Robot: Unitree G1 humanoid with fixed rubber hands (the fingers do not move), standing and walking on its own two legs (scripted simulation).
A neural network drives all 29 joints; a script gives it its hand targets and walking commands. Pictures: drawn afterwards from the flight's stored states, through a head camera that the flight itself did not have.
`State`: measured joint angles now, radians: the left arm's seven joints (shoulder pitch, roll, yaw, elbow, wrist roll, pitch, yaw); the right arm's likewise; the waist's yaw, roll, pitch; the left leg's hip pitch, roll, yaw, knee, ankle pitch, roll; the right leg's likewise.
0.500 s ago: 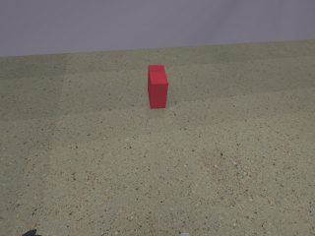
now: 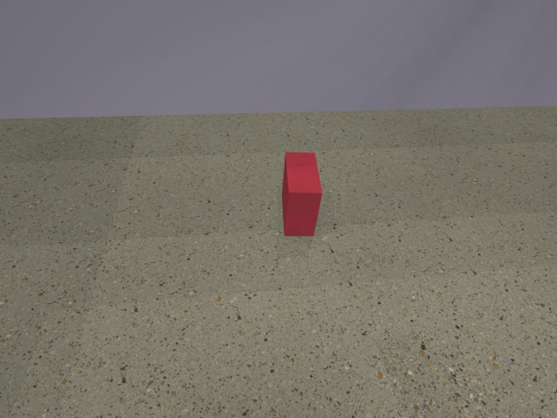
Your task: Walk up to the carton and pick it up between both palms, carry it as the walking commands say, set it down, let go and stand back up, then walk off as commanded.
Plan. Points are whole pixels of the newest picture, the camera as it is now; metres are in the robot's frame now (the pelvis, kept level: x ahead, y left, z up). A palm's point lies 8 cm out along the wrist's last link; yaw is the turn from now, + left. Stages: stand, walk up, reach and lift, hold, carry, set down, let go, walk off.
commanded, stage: walk up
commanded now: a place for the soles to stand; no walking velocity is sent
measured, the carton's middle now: (299, 194) +1.24 -0.10 -0.62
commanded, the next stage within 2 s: none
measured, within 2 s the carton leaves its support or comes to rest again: neither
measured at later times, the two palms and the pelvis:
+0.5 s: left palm (85, 348) +0.26 +0.31 -0.07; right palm (488, 347) +0.30 -0.36 -0.08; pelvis +0.20 -0.04 +0.01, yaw +1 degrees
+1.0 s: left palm (134, 253) +0.46 +0.30 -0.09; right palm (451, 272) +0.47 -0.36 -0.11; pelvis +0.39 -0.04 -0.01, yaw +1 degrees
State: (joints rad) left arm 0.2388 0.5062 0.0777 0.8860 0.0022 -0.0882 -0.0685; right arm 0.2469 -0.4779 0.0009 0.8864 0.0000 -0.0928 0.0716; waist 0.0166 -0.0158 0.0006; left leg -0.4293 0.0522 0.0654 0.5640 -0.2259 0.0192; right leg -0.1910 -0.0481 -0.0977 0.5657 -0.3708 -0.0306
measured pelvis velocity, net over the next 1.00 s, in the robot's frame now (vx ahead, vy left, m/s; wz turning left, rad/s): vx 0.39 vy -0.04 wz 0.03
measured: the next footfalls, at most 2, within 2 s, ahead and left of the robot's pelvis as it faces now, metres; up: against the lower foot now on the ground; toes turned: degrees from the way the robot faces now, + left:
left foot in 0.02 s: +0.14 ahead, +0.13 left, +0.00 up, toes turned +3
right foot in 0.30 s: +0.27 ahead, -0.14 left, +0.00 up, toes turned -4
